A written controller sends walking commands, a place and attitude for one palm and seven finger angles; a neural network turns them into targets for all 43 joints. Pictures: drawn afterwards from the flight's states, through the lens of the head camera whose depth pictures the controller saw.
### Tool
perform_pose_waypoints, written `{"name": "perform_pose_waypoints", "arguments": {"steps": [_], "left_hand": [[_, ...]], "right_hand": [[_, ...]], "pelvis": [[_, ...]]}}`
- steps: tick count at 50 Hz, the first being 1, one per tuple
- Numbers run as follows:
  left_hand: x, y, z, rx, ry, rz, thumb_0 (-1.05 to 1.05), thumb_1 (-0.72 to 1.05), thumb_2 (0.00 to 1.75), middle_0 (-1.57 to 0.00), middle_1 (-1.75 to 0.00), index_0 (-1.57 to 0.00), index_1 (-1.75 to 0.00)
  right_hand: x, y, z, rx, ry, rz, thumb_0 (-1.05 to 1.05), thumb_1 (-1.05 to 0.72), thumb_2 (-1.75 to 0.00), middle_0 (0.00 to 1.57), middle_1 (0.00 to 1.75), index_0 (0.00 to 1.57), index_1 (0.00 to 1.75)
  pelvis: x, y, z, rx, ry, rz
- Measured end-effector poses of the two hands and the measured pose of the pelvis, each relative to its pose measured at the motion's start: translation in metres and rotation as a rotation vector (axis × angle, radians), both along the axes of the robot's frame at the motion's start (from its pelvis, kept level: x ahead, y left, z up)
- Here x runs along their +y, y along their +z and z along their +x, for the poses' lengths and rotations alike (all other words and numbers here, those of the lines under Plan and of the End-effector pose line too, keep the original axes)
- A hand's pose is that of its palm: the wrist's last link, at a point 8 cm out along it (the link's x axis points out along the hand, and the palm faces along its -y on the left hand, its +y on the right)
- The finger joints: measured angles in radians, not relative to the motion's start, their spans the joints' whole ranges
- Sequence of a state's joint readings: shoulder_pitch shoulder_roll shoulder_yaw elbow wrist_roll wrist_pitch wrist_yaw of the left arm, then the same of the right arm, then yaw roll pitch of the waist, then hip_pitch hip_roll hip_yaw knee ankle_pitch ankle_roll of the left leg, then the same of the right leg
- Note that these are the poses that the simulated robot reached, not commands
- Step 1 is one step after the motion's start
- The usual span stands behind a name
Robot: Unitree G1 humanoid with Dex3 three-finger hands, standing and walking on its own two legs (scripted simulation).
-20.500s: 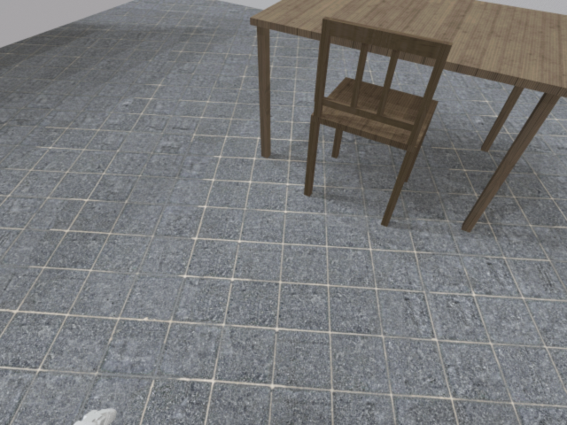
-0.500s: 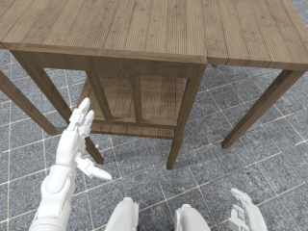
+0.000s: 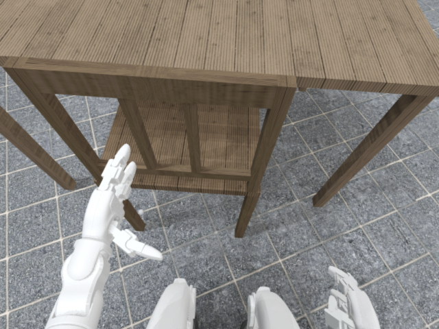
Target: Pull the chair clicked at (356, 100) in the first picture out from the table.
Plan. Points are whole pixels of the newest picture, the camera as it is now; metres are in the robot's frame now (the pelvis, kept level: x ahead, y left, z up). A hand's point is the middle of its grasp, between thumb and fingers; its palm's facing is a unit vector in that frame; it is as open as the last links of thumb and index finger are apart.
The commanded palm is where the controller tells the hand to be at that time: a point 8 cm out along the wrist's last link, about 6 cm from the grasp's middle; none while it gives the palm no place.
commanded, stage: aim the fingers beside a spindle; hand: left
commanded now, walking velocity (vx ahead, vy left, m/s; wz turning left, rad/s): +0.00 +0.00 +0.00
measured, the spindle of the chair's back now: (140, 136) +0.47 +0.18 +0.01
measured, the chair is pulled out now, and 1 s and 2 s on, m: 0.00 0.00 0.00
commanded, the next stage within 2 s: push the fingers through the gap in 1.50 s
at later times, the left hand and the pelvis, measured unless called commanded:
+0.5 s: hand (126, 197) +0.33 +0.17 +0.03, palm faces -0.03 -1.00 -0.05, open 16.9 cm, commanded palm +0.30 +0.22 +0.02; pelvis +0.00 +0.00 +0.00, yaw +0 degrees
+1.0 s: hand (143, 214) +0.31 +0.14 +0.02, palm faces -0.12 -0.99 +0.01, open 16.9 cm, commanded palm +0.30 +0.21 +0.03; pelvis +0.00 +0.01 +0.00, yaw +0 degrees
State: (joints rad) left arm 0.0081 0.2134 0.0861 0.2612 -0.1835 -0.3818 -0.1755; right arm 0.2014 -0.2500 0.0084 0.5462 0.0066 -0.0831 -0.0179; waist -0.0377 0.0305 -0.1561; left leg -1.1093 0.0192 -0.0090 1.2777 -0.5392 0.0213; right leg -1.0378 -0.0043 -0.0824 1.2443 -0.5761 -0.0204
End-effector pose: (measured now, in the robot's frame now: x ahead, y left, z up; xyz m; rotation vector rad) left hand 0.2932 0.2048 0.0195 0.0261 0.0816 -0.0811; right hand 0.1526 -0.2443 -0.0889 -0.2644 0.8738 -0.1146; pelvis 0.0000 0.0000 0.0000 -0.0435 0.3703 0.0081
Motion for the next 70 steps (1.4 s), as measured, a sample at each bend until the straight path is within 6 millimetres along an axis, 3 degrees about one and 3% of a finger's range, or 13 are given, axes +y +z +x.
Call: {"name": "perform_pose_waypoints", "arguments": {"steps": [6, 14, 22, 26, 31, 39, 43, 47, 51, 55, 59, 63, 70], "left_hand": [[0.010, 0.025, 0.006, -0.111, 0.032, 0.037, -0.01, -0.50, 0.30, -0.06, -0.08, -0.07, -0.08], [0.011, -0.012, 0.003, 0.055, 0.007, -0.012, -0.01, -0.50, 0.30, -0.06, -0.08, -0.06, -0.08], [0.016, 0.022, 0.008, -0.114, 0.029, 0.027, -0.01, -0.50, 0.30, -0.06, -0.08, -0.07, -0.08], [0.025, 0.006, 0.018, -0.039, 0.045, 0.015, -0.01, -0.50, 0.30, -0.06, -0.08, -0.06, -0.08], [0.011, -0.015, 0.009, 0.067, -0.016, -0.022, -0.01, -0.50, 0.30, -0.06, -0.08, -0.06, -0.08], [0.019, 0.027, 0.007, -0.119, 0.043, 0.029, -0.01, -0.50, 0.30, -0.06, -0.08, -0.07, -0.08], [0.026, 0.007, 0.012, -0.034, 0.053, 0.018, -0.01, -0.50, 0.30, -0.06, -0.08, -0.06, -0.08], [0.010, -0.016, 0.006, 0.070, -0.012, -0.021, -0.01, -0.50, 0.30, -0.05, -0.08, -0.06, -0.08], [-0.006, 0.007, -0.004, -0.016, -0.038, -0.023, -0.02, -0.50, 0.30, -0.06, -0.08, -0.06, -0.08], [0.005, 0.033, -0.001, -0.133, 0.025, 0.030, -0.01, -0.50, 0.30, -0.06, -0.08, -0.07, -0.08], [0.022, 0.010, 0.010, -0.055, 0.079, 0.036, -0.01, -0.50, 0.30, -0.06, -0.08, -0.07, -0.08], [0.017, -0.017, 0.003, 0.070, 0.027, -0.007, -0.01, -0.50, 0.30, -0.06, -0.08, -0.06, -0.08], [-0.002, 0.033, -0.012, -0.113, -0.015, 0.013, -0.02, -0.50, 0.30, -0.06, -0.08, -0.06, -0.08]], "right_hand": [[0.004, 0.001, 0.005, -0.003, 0.017, 0.007, 0.01, -0.90, -0.90, 0.20, 0.30, 0.20, 0.30], [0.004, 0.001, 0.007, -0.009, 0.011, 0.004, 0.01, -0.90, -0.90, 0.20, 0.30, 0.20, 0.30], [0.006, 0.001, 0.005, 0.000, 0.022, -0.008, 0.01, -0.90, -0.90, 0.20, 0.30, 0.20, 0.30], [0.008, -0.002, 0.003, 0.014, 0.021, 0.003, 0.01, -0.90, -0.90, 0.20, 0.30, 0.20, 0.30], [0.008, 0.000, 0.001, 0.013, 0.001, -0.001, 0.01, -0.90, -0.90, 0.20, 0.30, 0.20, 0.30], [0.012, 0.003, 0.002, 0.015, 0.014, 0.002, 0.01, -0.90, -0.90, 0.20, 0.30, 0.20, 0.30], [0.013, -0.001, 0.005, 0.017, 0.023, 0.013, 0.01, -0.90, -0.90, 0.20, 0.30, 0.20, 0.30], [0.012, 0.000, 0.007, 0.004, 0.011, 0.004, 0.01, -0.90, -0.90, 0.20, 0.30, 0.20, 0.30], [0.012, 0.006, 0.008, -0.015, 0.001, 0.000, 0.01, -0.90, -0.90, 0.20, 0.30, 0.20, 0.30], [0.014, 0.006, 0.009, -0.012, 0.021, 0.013, 0.01, -0.90, -0.90, 0.20, 0.30, 0.20, 0.30], [0.014, -0.001, 0.009, 0.006, 0.036, 0.023, 0.01, -0.90, -0.90, 0.20, 0.30, 0.20, 0.30], [0.009, -0.001, 0.008, 0.004, 0.017, 0.013, 0.01, -0.90, -0.90, 0.20, 0.30, 0.20, 0.30], [0.006, 0.007, 0.006, -0.014, 0.011, 0.002, 0.01, -0.90, -0.90, 0.20, 0.30, 0.20, 0.30]], "pelvis": [[0.001, 0.001, 0.000, -0.005, 0.002, 0.001], [0.001, -0.001, -0.001, 0.006, 0.003, -0.005], [0.004, 0.000, 0.000, 0.000, 0.005, -0.008], [0.004, -0.002, -0.001, 0.010, 0.005, -0.008], [0.006, -0.001, 0.000, 0.014, 0.001, -0.011], [0.008, 0.003, 0.003, 0.002, 0.000, -0.007], [0.008, 0.000, 0.002, 0.008, 0.006, -0.009], [0.008, -0.001, 0.001, 0.012, 0.006, -0.012], [0.009, 0.003, 0.003, 0.000, 0.000, -0.009], [0.008, 0.005, 0.003, -0.006, 0.001, -0.004], [0.004, -0.001, 0.000, 0.004, 0.004, -0.004], [0.002, -0.003, -0.001, 0.008, 0.006, -0.009], [0.003, 0.006, 0.003, -0.011, 0.003, -0.005]]}}
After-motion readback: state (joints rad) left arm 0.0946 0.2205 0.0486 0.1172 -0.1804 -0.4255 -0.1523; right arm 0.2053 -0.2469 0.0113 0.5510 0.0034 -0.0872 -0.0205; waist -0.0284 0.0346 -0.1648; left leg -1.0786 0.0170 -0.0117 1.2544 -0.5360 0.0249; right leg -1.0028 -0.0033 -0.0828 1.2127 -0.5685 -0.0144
